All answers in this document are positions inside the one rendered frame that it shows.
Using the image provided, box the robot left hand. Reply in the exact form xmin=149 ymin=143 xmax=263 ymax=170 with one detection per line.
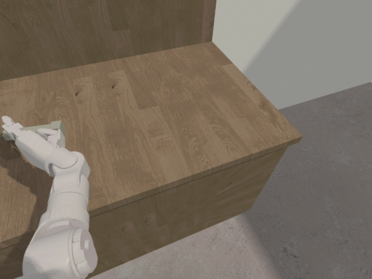
xmin=2 ymin=116 xmax=65 ymax=171

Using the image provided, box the robot left forearm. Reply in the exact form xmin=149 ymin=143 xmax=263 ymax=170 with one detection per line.
xmin=23 ymin=147 xmax=90 ymax=275

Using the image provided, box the counter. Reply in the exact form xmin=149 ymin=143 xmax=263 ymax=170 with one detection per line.
xmin=0 ymin=0 xmax=303 ymax=279

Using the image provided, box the left robot upper arm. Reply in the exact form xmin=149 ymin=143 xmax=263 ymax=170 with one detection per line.
xmin=15 ymin=227 xmax=98 ymax=279

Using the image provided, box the tap lever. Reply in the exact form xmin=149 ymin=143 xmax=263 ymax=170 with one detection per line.
xmin=2 ymin=120 xmax=66 ymax=141

